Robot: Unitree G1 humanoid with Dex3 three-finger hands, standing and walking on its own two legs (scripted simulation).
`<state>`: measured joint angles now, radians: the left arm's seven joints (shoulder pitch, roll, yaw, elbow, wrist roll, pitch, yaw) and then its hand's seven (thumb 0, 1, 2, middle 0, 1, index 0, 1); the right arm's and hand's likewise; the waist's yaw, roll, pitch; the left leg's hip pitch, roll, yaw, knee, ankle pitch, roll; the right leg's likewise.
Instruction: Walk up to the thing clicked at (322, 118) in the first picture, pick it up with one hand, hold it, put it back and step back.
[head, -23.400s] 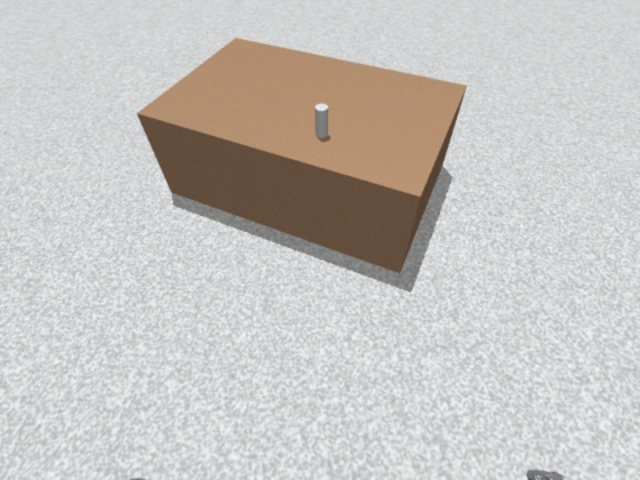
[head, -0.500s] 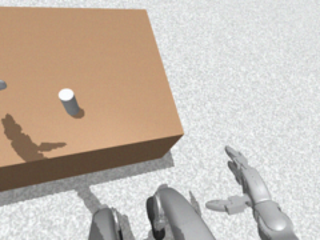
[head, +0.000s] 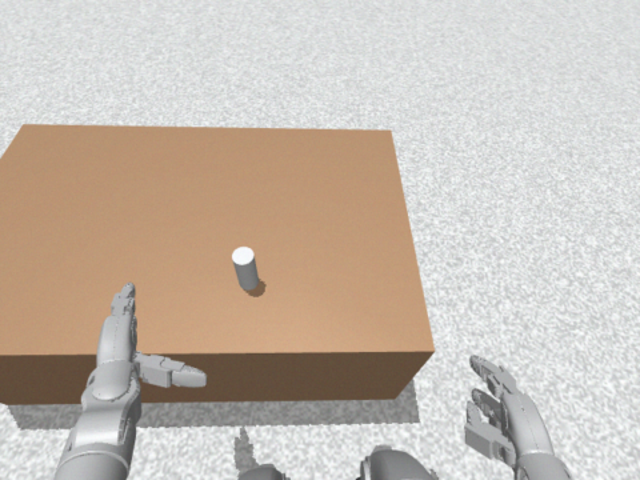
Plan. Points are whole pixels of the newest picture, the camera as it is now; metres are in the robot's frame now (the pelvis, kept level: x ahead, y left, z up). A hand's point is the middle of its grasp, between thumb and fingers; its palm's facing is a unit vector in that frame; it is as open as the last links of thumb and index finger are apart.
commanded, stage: home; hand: left
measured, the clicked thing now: (246, 269) +0.53 +0.15 -0.25
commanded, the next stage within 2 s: none
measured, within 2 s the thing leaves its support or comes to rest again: neither
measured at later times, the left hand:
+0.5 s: hand (192, 466) +0.15 +0.16 -0.06, palm faces +0.14 -0.96 -0.24, open 17.1 cm
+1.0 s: hand (189, 471) +0.14 +0.17 -0.06, palm faces +0.13 -0.96 -0.24, open 17.1 cm
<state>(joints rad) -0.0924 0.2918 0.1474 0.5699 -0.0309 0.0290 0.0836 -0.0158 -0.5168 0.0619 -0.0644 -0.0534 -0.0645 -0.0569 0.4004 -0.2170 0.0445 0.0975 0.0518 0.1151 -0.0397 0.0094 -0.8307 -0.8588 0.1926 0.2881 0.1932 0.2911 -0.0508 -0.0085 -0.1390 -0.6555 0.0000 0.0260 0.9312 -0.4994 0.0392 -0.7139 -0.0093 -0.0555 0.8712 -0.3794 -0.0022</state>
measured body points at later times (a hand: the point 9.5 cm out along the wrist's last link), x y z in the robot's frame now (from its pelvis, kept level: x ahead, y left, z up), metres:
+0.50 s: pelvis -0.01 -0.02 +0.00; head +0.01 -0.02 +0.45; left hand +0.14 +0.21 -0.04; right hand +0.16 -0.24 -0.03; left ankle -0.03 +0.09 -0.69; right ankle +0.03 -0.12 -0.69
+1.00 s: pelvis -0.02 -0.02 +0.00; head +0.00 -0.01 +0.45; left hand +0.13 +0.22 -0.04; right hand +0.15 -0.24 -0.04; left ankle -0.03 +0.09 -0.69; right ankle +0.03 -0.12 -0.69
